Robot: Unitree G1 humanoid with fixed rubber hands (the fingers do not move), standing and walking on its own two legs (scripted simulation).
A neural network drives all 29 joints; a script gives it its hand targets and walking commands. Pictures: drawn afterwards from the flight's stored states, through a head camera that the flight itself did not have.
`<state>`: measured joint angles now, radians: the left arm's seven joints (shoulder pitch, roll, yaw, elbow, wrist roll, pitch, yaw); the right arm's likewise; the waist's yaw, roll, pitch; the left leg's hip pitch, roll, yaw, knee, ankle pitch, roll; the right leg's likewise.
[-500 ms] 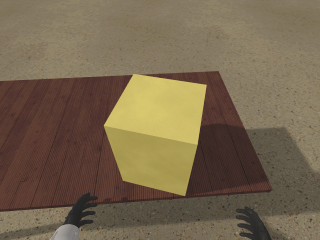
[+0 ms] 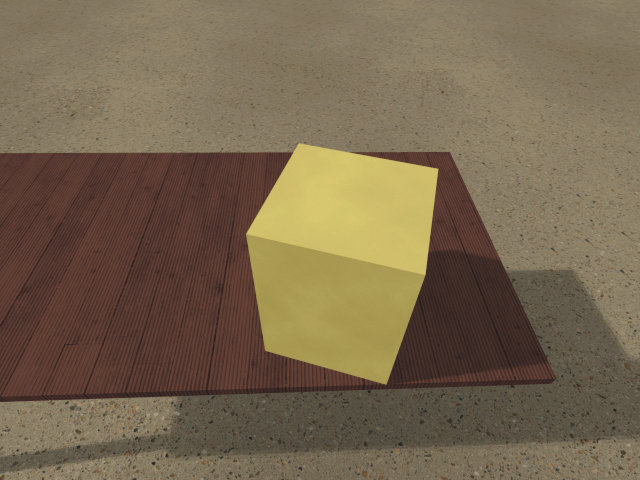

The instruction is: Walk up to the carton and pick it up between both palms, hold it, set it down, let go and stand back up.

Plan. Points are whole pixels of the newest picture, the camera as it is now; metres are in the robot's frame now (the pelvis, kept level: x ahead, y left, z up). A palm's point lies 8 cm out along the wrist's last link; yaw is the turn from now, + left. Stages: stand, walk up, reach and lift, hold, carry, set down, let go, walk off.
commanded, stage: stand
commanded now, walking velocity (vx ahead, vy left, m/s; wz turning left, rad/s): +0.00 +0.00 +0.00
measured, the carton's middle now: (344, 267) +0.41 -0.01 +0.00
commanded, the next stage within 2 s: none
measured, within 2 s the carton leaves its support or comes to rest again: neither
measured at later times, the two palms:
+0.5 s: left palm out of the picture -0.06 +0.26 -0.13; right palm out of the picture -0.02 -0.24 -0.14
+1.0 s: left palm out of the picture -0.01 +0.23 -0.14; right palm out of the picture -0.01 -0.24 -0.14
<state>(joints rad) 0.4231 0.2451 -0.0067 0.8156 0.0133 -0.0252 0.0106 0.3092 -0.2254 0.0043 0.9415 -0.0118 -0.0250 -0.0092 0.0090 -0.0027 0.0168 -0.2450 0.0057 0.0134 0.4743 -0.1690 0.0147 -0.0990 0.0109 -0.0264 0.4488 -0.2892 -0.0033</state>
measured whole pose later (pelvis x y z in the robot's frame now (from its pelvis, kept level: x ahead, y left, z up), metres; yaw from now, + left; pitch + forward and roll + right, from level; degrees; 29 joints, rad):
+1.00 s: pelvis +0.00 -0.01 +0.00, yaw +0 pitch -2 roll +0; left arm 0.41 0.20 -0.01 0.95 0.00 -0.02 0.03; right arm 0.36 -0.18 -0.01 1.01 -0.01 0.00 -0.03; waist -0.01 0.00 0.01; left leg -0.28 0.01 0.01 0.48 -0.17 0.00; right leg -0.15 0.01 -0.02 0.50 -0.31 -0.02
